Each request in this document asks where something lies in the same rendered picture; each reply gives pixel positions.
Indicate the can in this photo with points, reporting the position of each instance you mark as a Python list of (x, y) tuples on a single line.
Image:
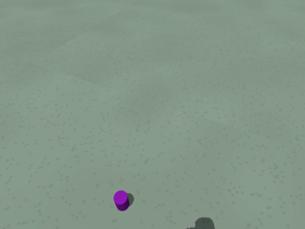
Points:
[(121, 200)]

